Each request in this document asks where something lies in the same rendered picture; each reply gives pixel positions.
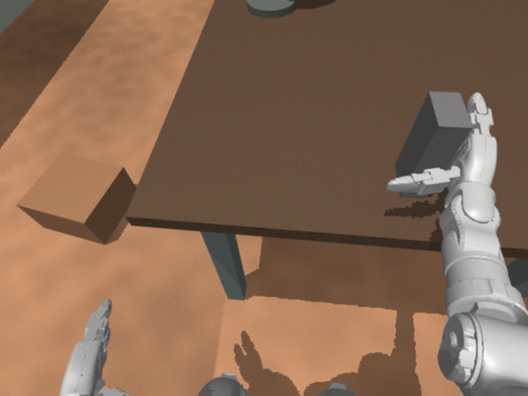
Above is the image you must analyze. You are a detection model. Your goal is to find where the right robot arm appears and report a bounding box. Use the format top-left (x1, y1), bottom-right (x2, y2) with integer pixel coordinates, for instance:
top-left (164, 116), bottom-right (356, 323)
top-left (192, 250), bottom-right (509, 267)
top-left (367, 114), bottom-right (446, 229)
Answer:
top-left (437, 182), bottom-right (528, 396)

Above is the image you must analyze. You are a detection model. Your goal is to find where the right robot hand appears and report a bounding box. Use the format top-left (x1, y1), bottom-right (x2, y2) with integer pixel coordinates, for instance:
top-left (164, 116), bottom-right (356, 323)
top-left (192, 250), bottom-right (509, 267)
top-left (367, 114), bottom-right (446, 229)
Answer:
top-left (386, 92), bottom-right (497, 196)

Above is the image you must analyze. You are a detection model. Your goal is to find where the table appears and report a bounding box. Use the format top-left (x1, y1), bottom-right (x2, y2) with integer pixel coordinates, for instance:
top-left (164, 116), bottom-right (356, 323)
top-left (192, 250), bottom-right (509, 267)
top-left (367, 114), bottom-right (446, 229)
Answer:
top-left (125, 0), bottom-right (528, 300)

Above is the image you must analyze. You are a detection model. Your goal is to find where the left robot hand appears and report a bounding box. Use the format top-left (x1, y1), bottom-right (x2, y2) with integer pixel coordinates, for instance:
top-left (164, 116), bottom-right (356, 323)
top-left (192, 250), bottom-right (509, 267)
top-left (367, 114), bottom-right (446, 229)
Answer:
top-left (59, 299), bottom-right (130, 396)

